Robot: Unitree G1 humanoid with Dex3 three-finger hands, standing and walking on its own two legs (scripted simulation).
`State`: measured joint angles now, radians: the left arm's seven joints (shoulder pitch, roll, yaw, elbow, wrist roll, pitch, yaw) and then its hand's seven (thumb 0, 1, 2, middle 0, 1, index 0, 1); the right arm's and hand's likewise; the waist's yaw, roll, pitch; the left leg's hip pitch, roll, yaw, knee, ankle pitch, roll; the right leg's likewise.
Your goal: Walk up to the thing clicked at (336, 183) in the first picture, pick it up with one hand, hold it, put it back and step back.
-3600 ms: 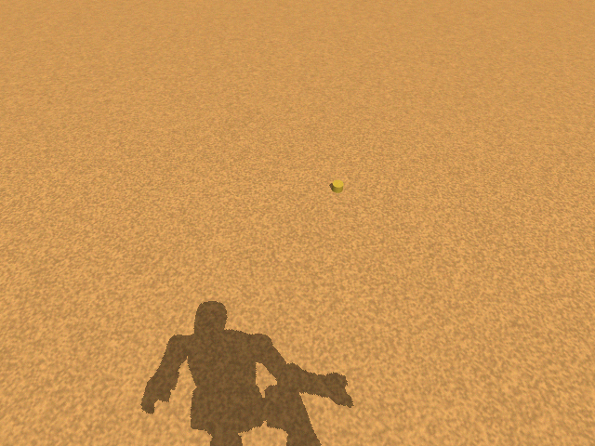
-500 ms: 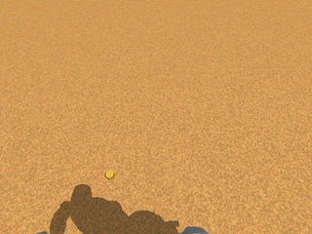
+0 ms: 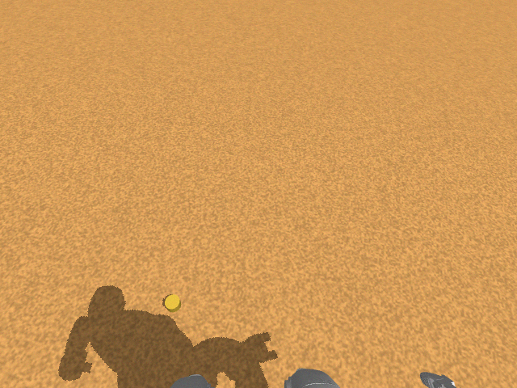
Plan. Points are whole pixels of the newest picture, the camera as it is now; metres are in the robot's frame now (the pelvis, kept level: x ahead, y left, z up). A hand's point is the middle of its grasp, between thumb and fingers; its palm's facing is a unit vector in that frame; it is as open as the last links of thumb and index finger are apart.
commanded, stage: walk up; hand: left
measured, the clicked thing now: (173, 303) +0.48 +0.27 -0.74
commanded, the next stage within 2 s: stand in 1.38 s
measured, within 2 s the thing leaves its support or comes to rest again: neither
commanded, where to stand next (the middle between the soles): +0.08 +0.00 m, yaw +1 degrees
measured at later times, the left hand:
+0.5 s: hand (101, 381) +0.15 +0.25 -0.13, palm faces -0.01 -0.94 -0.35, open 7.4 cm
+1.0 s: hand out of the picture +0.12 +0.25 -0.13, palm faces +0.00 -0.94 -0.34, open 7.4 cm
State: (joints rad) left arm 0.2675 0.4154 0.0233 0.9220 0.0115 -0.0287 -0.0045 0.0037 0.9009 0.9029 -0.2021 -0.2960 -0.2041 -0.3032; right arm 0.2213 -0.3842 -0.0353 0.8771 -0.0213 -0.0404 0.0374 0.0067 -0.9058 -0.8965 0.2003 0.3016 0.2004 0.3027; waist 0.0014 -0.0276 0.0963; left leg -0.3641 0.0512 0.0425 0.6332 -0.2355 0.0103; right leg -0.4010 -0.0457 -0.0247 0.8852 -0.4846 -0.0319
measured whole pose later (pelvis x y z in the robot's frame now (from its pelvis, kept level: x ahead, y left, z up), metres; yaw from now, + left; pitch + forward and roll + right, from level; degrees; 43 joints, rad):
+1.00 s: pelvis +0.05 +0.00 +0.02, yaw +1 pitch -2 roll +0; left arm 0.08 0.35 0.01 1.17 0.01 -0.01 -0.01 0.00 0.90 0.90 -0.20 -0.30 -0.20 -0.30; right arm 0.07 -0.36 0.00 1.16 -0.01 -0.01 0.02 0.01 -0.91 -0.90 0.20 0.30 0.20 0.30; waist 0.00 0.01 0.05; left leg -0.15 0.02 0.00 0.35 -0.17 -0.02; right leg -0.11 -0.04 -0.05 0.33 -0.19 0.03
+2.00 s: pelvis +0.06 -0.01 +0.03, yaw +1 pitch -2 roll +0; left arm 0.10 0.34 0.00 1.14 0.01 -0.01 0.00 0.00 0.90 0.90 -0.20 -0.30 -0.20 -0.30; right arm 0.08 -0.35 0.00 1.15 -0.01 -0.01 0.01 0.01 -0.91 -0.90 0.20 0.30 0.20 0.30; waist 0.00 0.01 0.04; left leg -0.13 0.03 0.00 0.31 -0.16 -0.03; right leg -0.09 -0.03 -0.05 0.30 -0.19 0.02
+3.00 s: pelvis +0.06 -0.01 +0.03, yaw +0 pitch -2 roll +0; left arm 0.12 0.35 0.00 1.13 0.01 -0.01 0.00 0.00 0.90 0.90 -0.20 -0.30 -0.20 -0.30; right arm 0.11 -0.36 0.00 1.14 -0.01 -0.01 0.01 0.01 -0.91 -0.90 0.20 0.30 0.20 0.30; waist 0.00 0.01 0.04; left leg -0.11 0.04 0.01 0.30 -0.16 -0.03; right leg -0.09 -0.02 -0.04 0.31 -0.19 0.01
